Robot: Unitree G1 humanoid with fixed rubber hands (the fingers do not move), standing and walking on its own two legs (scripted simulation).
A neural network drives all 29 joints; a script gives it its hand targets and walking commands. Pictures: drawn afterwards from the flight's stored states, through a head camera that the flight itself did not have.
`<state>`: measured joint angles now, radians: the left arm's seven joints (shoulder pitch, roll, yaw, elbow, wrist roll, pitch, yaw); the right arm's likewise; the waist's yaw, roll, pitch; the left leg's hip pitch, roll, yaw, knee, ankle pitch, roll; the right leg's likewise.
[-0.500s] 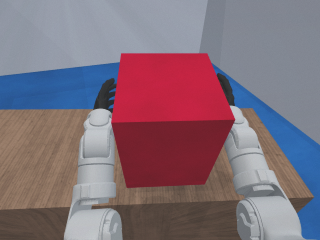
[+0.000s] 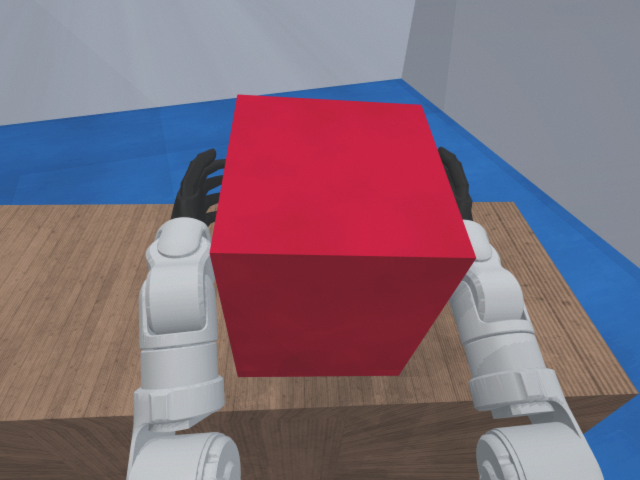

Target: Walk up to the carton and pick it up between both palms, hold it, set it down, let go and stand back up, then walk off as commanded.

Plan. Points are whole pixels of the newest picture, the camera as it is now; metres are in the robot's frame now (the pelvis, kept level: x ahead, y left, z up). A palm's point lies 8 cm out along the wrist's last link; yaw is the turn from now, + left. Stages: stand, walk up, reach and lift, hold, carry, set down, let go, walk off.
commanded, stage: hold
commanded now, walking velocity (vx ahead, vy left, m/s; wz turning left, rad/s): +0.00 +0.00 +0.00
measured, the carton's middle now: (325, 247) +0.34 +0.01 +0.15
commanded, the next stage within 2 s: none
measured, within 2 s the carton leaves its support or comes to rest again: neither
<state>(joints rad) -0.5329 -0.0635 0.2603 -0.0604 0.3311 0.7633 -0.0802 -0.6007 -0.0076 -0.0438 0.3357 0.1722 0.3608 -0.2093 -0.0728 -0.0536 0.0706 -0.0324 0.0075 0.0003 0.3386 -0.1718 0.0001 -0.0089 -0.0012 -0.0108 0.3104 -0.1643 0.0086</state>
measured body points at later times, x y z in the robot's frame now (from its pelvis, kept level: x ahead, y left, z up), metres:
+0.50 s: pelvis +0.00 +0.00 +0.00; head -0.05 +0.02 +0.45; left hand +0.37 +0.14 +0.18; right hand +0.38 -0.15 +0.19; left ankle +0.02 +0.12 -0.75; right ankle +0.01 -0.12 -0.75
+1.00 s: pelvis -0.01 +0.00 +0.00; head -0.05 +0.02 +0.45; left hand +0.35 +0.15 +0.20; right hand +0.36 -0.15 +0.19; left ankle +0.02 +0.12 -0.75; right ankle +0.01 -0.12 -0.75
